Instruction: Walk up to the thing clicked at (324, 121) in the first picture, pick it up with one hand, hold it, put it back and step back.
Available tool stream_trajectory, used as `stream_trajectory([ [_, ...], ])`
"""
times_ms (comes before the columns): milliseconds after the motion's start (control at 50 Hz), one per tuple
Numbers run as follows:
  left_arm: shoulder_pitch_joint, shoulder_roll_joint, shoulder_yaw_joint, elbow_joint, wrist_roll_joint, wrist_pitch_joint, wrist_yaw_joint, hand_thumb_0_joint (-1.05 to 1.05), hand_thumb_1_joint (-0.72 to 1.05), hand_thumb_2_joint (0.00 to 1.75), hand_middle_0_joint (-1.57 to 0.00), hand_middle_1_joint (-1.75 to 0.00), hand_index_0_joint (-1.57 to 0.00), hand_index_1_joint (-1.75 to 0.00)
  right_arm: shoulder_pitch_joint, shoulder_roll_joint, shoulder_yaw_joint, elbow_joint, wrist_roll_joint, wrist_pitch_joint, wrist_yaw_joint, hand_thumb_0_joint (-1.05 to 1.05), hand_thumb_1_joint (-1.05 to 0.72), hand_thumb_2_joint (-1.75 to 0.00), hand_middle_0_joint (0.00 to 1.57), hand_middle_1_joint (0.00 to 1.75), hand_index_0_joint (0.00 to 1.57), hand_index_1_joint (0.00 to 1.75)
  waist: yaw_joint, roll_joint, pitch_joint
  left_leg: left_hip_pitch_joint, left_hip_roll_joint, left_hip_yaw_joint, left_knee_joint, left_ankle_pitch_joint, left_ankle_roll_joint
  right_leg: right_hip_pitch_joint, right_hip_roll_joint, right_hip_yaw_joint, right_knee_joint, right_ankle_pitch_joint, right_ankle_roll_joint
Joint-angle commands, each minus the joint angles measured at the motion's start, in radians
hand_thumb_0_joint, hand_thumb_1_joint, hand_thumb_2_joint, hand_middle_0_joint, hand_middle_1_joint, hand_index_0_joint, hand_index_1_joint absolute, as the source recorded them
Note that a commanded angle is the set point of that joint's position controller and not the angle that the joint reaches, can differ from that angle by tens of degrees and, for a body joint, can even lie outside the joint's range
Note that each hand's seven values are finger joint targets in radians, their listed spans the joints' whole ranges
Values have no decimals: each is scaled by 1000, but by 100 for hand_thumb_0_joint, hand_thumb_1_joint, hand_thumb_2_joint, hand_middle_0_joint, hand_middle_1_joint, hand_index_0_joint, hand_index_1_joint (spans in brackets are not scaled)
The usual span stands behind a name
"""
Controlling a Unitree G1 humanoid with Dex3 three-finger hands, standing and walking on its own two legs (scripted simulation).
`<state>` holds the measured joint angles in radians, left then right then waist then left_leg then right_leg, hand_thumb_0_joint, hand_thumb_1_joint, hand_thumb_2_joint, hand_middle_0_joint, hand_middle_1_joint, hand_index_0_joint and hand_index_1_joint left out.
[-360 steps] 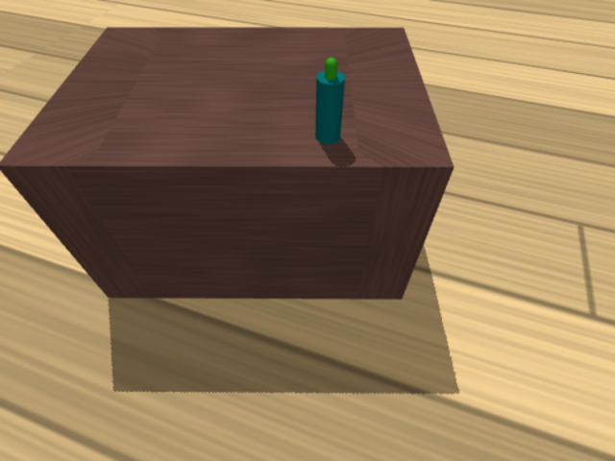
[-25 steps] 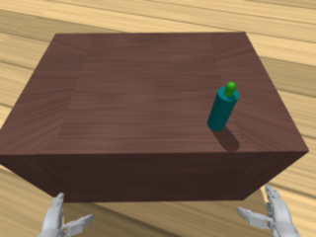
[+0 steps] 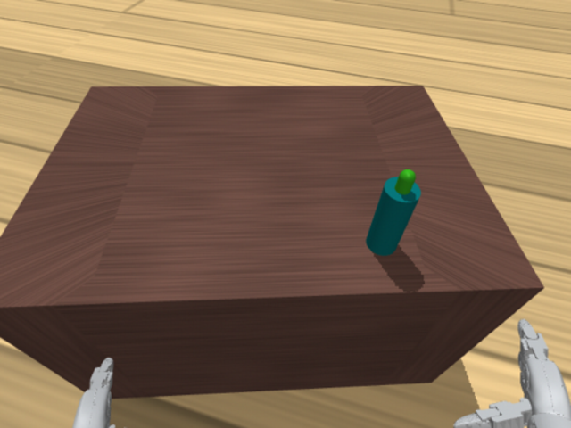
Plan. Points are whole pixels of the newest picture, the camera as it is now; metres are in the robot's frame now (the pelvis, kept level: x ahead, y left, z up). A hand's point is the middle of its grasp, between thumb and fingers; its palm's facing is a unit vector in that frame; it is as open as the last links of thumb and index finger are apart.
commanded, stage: rise first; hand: right
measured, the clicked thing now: (393, 211) +0.48 -0.21 -0.02
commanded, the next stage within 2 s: go down in 0.64 s
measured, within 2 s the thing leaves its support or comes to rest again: neither
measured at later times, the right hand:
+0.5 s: hand (512, 382) +0.17 -0.28 +0.00, palm faces +0.33 +0.86 -0.38, open 17.5 cm
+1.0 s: hand (528, 365) +0.18 -0.29 +0.02, palm faces +0.39 +0.86 -0.33, open 17.3 cm
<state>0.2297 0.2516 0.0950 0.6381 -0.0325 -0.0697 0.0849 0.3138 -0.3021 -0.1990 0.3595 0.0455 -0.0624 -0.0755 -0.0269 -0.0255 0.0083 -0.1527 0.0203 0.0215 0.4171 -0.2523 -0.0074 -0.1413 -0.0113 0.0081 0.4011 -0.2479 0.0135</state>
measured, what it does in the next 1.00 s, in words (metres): stands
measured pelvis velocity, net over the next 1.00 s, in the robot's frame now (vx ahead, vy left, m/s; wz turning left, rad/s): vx -0.02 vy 0.00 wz -0.02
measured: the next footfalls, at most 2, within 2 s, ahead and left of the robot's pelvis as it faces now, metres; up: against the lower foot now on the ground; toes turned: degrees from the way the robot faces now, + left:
none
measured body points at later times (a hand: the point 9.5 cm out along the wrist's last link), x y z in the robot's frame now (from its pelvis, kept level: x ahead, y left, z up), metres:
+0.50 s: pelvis -0.01 +0.00 +0.00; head -0.01 +0.01 +0.45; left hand +0.15 +0.26 -0.09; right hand +0.15 -0.32 +0.02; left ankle -0.02 +0.12 -0.74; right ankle -0.02 -0.13 -0.74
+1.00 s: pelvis -0.02 +0.00 +0.00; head -0.02 +0.01 +0.45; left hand +0.14 +0.27 -0.09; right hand +0.16 -0.33 +0.05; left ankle -0.02 +0.12 -0.74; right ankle -0.02 -0.13 -0.74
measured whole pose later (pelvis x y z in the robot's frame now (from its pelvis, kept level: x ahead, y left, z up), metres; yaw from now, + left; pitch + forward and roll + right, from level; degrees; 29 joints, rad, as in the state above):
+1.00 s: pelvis -0.02 +0.00 +0.00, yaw -1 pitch -2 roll +0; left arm 0.19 0.23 0.12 0.68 0.00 -0.10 0.06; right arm 0.26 -0.30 -0.34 0.26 0.06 -0.22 0.00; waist -0.02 -0.02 0.03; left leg -0.18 0.03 0.04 0.45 -0.24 -0.01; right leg -0.17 -0.01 0.03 0.44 -0.23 0.01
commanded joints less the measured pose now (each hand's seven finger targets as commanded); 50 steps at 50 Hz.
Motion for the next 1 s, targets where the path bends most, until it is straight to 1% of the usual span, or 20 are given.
stream_trajectory([
  [0, -90, 123, 44, -112, 2, -32, -6, 0, -55, 6, -5, -6, -5, -6, -57, -209, -108, -236, 1, -62, -3, 0, 60, -4, 4, 6, 5, 6, -5, -29, -86, 31, -13, 31, -46, 283, 9, 22, 13, -40, -42, 298, -20],
  [180, -93, 162, 77, -192, 9, -42, 11, 0, -56, 8, -5, -6, -5, -6, -19, -220, -136, -299, 1, -94, -9, 0, 58, -5, 4, 6, 5, 6, -9, 35, -105, 58, -8, 32, -57, 262, 2, 44, 23, -39, -43, 275, -27],
  [220, -42, 107, 35, -151, 6, -36, 1, 0, -55, 7, -5, -6, -5, -6, -5, -199, -126, -293, 4, -99, -1, 0, 59, -5, 4, 6, 5, 6, -13, 26, -62, 43, -8, 33, -62, 246, 3, 31, 23, -43, -48, 260, -27],
  [260, -42, 135, 81, -151, 6, -37, 2, 0, -56, 8, -5, -6, -4, -6, 3, -204, -137, -318, 3, -100, 0, 0, 59, -5, 4, 6, 5, 6, 1, -1, -79, 43, -6, 34, -59, 262, 5, 46, 21, -42, -49, 274, -26],
  [340, -56, 82, 25, -133, 1, -39, -13, 0, -55, 8, -5, -6, -5, -6, -15, -199, -134, -363, 6, -112, 8, 0, 59, -5, 4, 6, 5, 6, -18, -12, -46, 36, -11, 38, -59, 244, 9, 18, 17, -38, -55, 262, -21],
  [400, -78, 158, 101, -153, 4, -45, -5, 0, -56, 8, -5, -6, -5, -6, -26, -226, -163, -368, 6, -114, 4, 0, 58, -5, 4, 6, 5, 6, 5, 4, -61, 33, -11, 37, -68, 217, 8, 29, 17, -35, -60, 233, -25],
  [460, -80, 90, 41, -119, 4, -49, -15, 0, -56, 8, -5, -6, -5, -6, -16, -220, -166, -386, 5, -124, 5, 0, 57, -5, 4, 6, 5, 6, -18, -31, -50, 42, -11, 37, -65, 207, 12, 15, 18, -36, -58, 227, -22],
  [500, -113, 155, 96, -170, 9, -56, -5, 0, -57, 8, -5, -6, -5, -7, -25, -229, -175, -396, 3, -128, 1, 0, 55, -5, 5, 6, 5, 6, -3, 1, -87, 53, -11, 38, -64, 218, 10, 37, 16, -32, -57, 238, -25],
  [540, -92, 109, 50, -160, 8, -57, -10, 0, -56, 8, -5, -6, -5, -7, -20, -213, -163, -388, 3, -133, 4, 0, 55, -5, 5, 6, 5, 6, -15, 3, -83, 60, -13, 40, -64, 226, 11, 37, 16, -32, -58, 246, -25],
  [580, -71, 153, 96, -160, 10, -59, -3, 0, -56, 9, -5, -6, -5, -7, 1, -209, -161, -365, 3, -134, 3, 0, 56, -6, 4, 6, 5, 6, -6, 10, -68, 53, -17, 45, -58, 227, 13, 36, 10, -29, -61, 252, -21],
  [680, -69, 123, 75, -139, 5, -59, -16, 0, -49, 1, -6, -6, -8, -4, 18, -209, -171, -345, 7, -137, 11, 0, 49, -7, 3, 6, 4, 6, -14, 21, -28, 31, -17, 46, -78, 160, 12, 2, 15, -34, -72, 185, -26],
  [700, -102, 48, 15, -102, 32, -61, -36, 0, -57, 9, -6, -6, -5, -7, -10, -110, -126, -498, -6, -169, 25, 0, 50, -7, 5, 6, 5, 6, -15, -36, -73, 3, -18, 33, -55, 162, 10, 3, 20, -27, -49, 177, -24],
  [720, -65, 128, 84, -134, 0, -64, -19, 0, -49, 1, -6, -6, -8, -4, 24, -258, -219, -291, 5, -144, 10, 0, 47, -8, 3, 6, 4, 6, -9, 27, -29, 20, -12, 38, -83, 143, 9, 2, 22, -40, -64, 165, -31],
  [740, -132, 79, 33, -109, 34, -65, -34, 0, -57, 9, -6, -6, -5, -7, -66, -140, -155, -509, -2, -181, 25, 0, 51, -7, 5, 6, 5, 6, -9, -26, -65, -10, -15, 29, -64, 129, 8, -1, 21, -26, -53, 143, -28],
  [760, -82, 135, 89, -139, 0, -69, -18, 0, -49, 1, -6, -6, -8, -4, -16, -270, -221, -295, 3, -156, 10, 0, 46, -8, 4, 6, 4, 6, -2, 28, -21, 11, -9, 34, -89, 113, 8, 5, 24, -37, -68, 136, -32],
  [780, -121, 95, 44, -102, 38, -66, -32, 0, -57, 9, -6, -6, -5, -7, -90, -166, -188, -512, -1, -195, 22, 0, 50, -7, 5, 6, 5, 6, -8, -28, -80, -7, -15, 28, -62, 119, 9, 1, 21, -21, -53, 128, -28],
  [800, -102, 143, 94, -157, 3, -72, -16, 0, -49, 1, -6, -6, -8, -4, -23, -275, -230, -288, 0, -167, 10, 0, 48, -8, 3, 6, 4, 7, -2, 18, -39, 20, -10, 32, -81, 128, 10, 11, 21, -33, -67, 150, -30],
  [820, -123, 97, 47, -122, 40, -69, -30, 0, -53, 4, -5, -5, -5, -5, -106, -160, -182, -515, -2, -205, 22, 0, 50, -5, 4, 5, 5, 5, -3, -22, -100, -1, -18, 28, -55, 140, 8, 5, 19, -19, -49, 146, -27],
  [880, -158, 175, 110, -174, 35, -83, -12, 0, -53, 3, -5, -5, -5, -5, -131, -208, -231, -321, 5, -211, 37, 0, 52, -5, 4, 6, 5, 6, 42, 58, -56, -41, -18, 26, -64, 90, 3, -6, 21, -14, -41, 92, -36],
  [980, -128, 133, 71, -101, 25, -83, 2, 0, -53, 3, -6, -4, -5, -5, -380, -319, -297, -259, 61, -256, 112, 0, 55, -4, 4, 6, 5, 6, 44, 24, -90, -71, -3, 2, -62, 55, -1, -29, 30, -9, -17, 47, -41],
])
